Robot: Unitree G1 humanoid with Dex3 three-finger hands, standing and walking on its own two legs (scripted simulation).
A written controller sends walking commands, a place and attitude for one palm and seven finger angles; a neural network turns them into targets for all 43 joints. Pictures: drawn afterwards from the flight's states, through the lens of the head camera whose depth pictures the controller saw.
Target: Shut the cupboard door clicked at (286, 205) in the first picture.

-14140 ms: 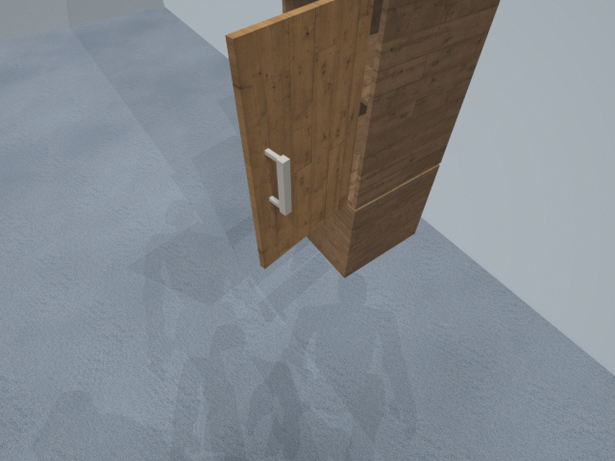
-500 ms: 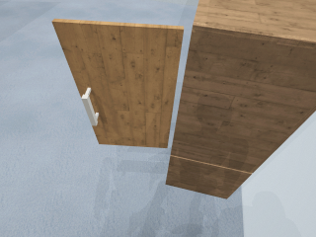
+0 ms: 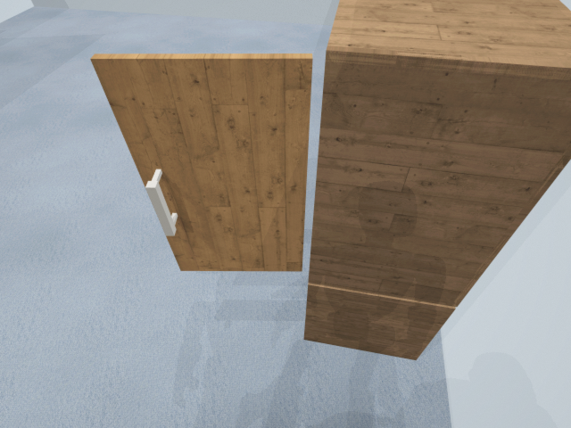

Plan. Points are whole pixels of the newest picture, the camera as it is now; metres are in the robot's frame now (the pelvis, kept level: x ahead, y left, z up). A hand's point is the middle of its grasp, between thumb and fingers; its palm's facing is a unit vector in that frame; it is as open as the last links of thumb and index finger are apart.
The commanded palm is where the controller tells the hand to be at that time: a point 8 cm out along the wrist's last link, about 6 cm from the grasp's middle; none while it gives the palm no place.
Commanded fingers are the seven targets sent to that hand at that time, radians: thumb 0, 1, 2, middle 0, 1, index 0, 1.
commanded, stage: look again from close up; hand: left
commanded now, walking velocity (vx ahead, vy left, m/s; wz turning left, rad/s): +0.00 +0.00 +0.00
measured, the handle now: (164, 203) +0.54 +0.29 -0.05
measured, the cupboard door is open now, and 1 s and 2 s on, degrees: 100 100 100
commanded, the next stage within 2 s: shuffle to correct the standing spot in 0.10 s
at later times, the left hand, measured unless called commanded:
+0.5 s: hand out of the picture +0.00 +0.18 -0.18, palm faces +0.04 -0.98 -0.17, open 7.4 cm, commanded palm none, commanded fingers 0.00 0.90 0.90 -0.20 -0.30 -0.20 -0.30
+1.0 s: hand out of the picture +0.09 +0.22 -0.17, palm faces +0.08 -0.98 -0.21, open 7.4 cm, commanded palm none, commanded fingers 0.00 0.90 0.90 -0.20 -0.30 -0.20 -0.30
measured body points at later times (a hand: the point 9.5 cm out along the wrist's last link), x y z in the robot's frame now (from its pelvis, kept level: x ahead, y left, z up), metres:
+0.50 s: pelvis +0.03 +0.01 -0.01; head +0.04 +0.02 +0.44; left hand +0.00 +0.23 -0.17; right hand +0.01 -0.22 -0.16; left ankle +0.00 +0.11 -0.74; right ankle -0.01 -0.13 -0.74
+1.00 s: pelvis +0.11 +0.04 +0.00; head +0.14 +0.04 +0.45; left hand +0.08 +0.27 -0.15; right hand +0.18 -0.20 -0.15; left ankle +0.16 +0.19 -0.70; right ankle +0.05 -0.08 -0.74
